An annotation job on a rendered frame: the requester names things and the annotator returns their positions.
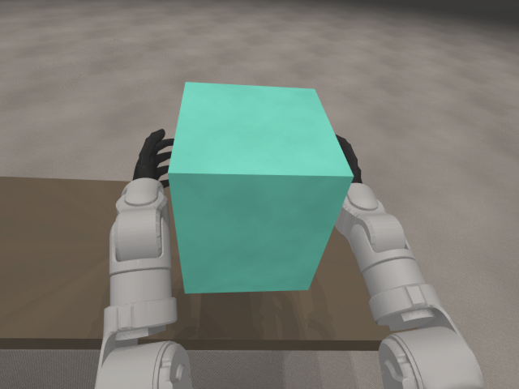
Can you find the robot right forearm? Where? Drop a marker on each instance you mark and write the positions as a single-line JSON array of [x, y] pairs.
[[400, 297]]

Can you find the table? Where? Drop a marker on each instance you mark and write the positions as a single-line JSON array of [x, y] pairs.
[[55, 283]]

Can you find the robot right hand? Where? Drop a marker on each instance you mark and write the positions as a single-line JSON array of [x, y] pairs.
[[351, 159]]

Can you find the robot left hand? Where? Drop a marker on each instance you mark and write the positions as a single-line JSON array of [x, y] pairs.
[[148, 161]]

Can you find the robot left forearm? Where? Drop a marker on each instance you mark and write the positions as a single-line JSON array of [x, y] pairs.
[[141, 301]]

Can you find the carton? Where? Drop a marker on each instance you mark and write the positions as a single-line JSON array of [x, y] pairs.
[[257, 180]]

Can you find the left robot upper arm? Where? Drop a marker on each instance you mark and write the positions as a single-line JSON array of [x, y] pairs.
[[160, 365]]

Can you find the right robot upper arm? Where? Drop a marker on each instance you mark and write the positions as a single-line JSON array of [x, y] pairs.
[[428, 358]]

